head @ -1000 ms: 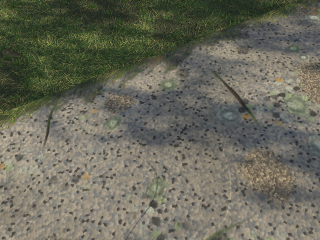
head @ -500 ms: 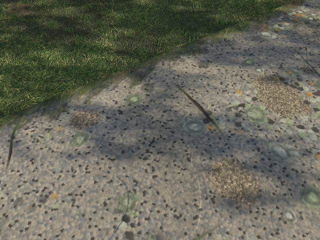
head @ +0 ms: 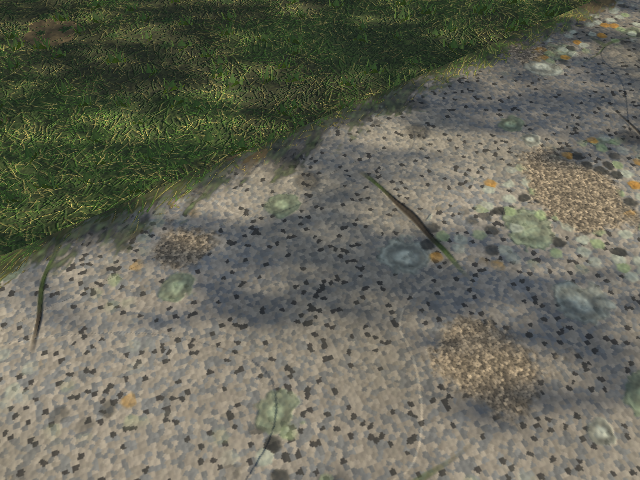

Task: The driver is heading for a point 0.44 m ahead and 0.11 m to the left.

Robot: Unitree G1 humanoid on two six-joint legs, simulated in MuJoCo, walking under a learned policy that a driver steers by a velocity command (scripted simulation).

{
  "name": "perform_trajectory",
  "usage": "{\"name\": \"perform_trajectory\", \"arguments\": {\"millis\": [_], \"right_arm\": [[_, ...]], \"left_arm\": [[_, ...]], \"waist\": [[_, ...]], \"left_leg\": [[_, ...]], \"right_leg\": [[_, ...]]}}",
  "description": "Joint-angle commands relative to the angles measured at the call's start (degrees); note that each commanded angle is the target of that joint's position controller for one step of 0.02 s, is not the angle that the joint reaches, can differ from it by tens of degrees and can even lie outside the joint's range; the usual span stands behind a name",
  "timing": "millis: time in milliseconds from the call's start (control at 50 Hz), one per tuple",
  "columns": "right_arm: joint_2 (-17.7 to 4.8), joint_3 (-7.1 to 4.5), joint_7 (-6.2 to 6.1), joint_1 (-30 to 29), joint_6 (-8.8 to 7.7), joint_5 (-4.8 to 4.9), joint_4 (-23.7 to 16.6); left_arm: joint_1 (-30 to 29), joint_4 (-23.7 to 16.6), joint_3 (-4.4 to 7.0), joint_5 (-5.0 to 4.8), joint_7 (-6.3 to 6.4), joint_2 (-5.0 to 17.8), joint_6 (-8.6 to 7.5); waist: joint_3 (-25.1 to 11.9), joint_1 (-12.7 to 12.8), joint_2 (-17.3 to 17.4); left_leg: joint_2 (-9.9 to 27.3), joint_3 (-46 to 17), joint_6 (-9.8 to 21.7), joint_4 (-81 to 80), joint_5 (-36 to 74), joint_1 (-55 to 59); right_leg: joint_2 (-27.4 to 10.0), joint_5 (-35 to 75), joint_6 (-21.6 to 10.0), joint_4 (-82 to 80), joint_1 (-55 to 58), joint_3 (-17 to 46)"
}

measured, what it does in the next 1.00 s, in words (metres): walks ahead: right foot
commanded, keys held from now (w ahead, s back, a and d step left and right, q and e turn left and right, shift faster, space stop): no key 0.24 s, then w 0.38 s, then w+q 0.36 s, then no key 0.02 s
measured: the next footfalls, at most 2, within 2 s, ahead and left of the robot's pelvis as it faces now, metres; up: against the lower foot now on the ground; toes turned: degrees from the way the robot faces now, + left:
right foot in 0.56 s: +0.12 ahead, -0.14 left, +0.00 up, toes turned +0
left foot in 1.06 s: +0.46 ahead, +0.11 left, +0.00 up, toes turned +12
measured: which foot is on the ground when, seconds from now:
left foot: down 0.00-0.56, up 0.58-1.00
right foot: down 0.00-0.30, up 0.32-0.54, down 0.56-1.00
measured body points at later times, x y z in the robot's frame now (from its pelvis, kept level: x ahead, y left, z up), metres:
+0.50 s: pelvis +0.04 -0.01 +0.01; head +0.05 -0.02 +0.46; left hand +0.17 +0.25 -0.10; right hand +0.09 -0.28 -0.12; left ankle -0.01 +0.11 -0.73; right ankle +0.05 -0.13 -0.71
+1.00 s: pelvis +0.25 -0.02 -0.01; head +0.29 -0.02 +0.44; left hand +0.20 +0.24 -0.14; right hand +0.50 -0.20 -0.10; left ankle +0.42 +0.12 -0.70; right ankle +0.08 -0.14 -0.73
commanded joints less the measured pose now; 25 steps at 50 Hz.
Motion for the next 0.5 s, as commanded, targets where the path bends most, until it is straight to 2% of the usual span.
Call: {"name": "perform_trajectory", "arguments": {"millis": [20, 240, 260, 280, 300, 320, 340, 360, 380, 400, 440, 500], "right_arm": [[-5.2, -1.43, -0.11, -1.1, -1.00, 0.06, -3.9], [-4.7, -1.64, -0.23, 0.2, -1.13, 0.14, -2.6], [-4.4, -1.59, -0.30, 1.0, -1.00, 0.04, -2.1], [-4.9, -1.77, -0.47, 1.4, -0.75, 0.19, -1.8], [-6.9, -2.43, -0.78, 2.2, -0.40, 0.60, -1.6], [-8.7, -2.91, -1.12, 4.2, -0.16, 0.95, -1.1], [-10.3, -3.23, -1.37, 5.3, -0.13, 1.15, -0.8], [-11.1, -3.43, -1.57, 6.6, -0.46, 1.16, -0.2], [-11.6, -3.51, -1.68, 7.7, -0.95, 0.92, 0.4], [-11.7, -3.54, -1.62, 7.9, -1.37, 0.92, 0.8], [-11.4, -3.40, -1.24, 6.1, -1.60, 1.64, 0.6], [-11.9, -3.46, -0.43, 3.3, -1.02, 2.65, 0.9]], "left_arm": [[-0.9, -3.7, 1.57, -0.03, 0.39, 5.6, -0.69], [-0.5, -1.8, 1.75, -0.16, 0.97, 4.9, -0.61], [0.4, -1.2, 1.62, -0.10, 1.01, 4.3, -0.52], [0.7, -0.8, 1.61, -0.24, 1.07, 4.1, -0.47], [0.7, -0.7, 1.80, -0.56, 1.14, 4.6, -0.66], [-0.3, -1.3, 1.81, -0.84, 1.08, 4.7, -1.24], [-2.1, -2.2, 1.86, -1.40, 0.91, 5.3, -2.11], [-4.6, -3.0, 1.73, -1.88, 0.66, 5.5, -3.07], [-5.8, -3.4, 1.84, -2.20, 0.31, 5.8, -3.80], [-5.9, -3.5, 1.89, -2.30, -0.12, 5.8, -4.35], [-5.4, -3.0, 1.57, -2.33, -1.09, 5.3, -5.27], [-0.9, -0.4, 1.47, -1.91, -2.14, 4.5, -5.97]], "waist": [[-2.5, 0.1, 0.4], [-2.0, 0.0, 0.2], [-3.1, 0.1, 0.8], [-2.3, -0.1, 1.9], [-0.8, -0.8, 4.1], [1.4, -1.7, 7.1], [4.3, -2.3, 9.0], [7.0, -3.3, 9.1], [7.8, -3.9, 8.6], [7.3, -3.9, 8.0], [5.2, -3.3, 6.3], [1.3, -0.3, 5.8]], "left_leg": [[4.2, -4.7, 1.5, -6.5, 7.8, -1.1], [4.2, -5.2, 2.1, -7.9, 8.3, -0.6], [4.0, -5.2, 2.3, -8.9, 3.2, -0.1], [4.0, -6.1, 3.1, -10.4, -5.0, -0.4], [5.3, -9.0, 5.0, -12.5, -14.9, -0.2], [9.6, -15.5, 8.0, -16.3, -23.9, 0.5], [15.1, -22.7, 11.3, -20.2, -29.4, 1.0], [18.8, -28.0, 13.7, -22.4, -29.4, 0.0], [20.4, -30.1, 14.9, -23.1, -26.0, 1.6], [21.0, -29.9, 15.2, -23.1, -22.4, 4.3], [18.3, -23.7, 13.3, -22.7, -14.2, 6.4], [12.3, -12.7, 10.9, -19.4, -3.5, -0.5]], "right_leg": [[-3.1, 10.6, -1.1, -4.0, 2.1, 2.8], [-3.2, 11.2, -0.2, -4.4, 2.7, 2.5], [-2.5, 7.2, -0.1, -4.4, 3.2, 1.5], [-1.2, 1.1, -0.3, -3.3, 1.9, 0.0], [0.7, -6.0, -0.5, 0.0, -1.7, -2.7], [1.3, -9.6, -0.6, 4.4, -7.0, -4.9], [0.2, -9.9, -0.9, 8.2, -12.3, -6.6], [-2.0, -9.7, -1.4, 12.0, -15.5, -5.8], [-3.7, -12.0, -1.9, 15.9, -19.2, -4.7], [-5.0, -13.7, -2.5, 17.6, -22.0, -4.1], [-5.8, -12.3, -3.5, 12.4, -19.6, -5.3], [-1.9, 1.2, -3.0, 0.2, -1.6, -10.4]]}}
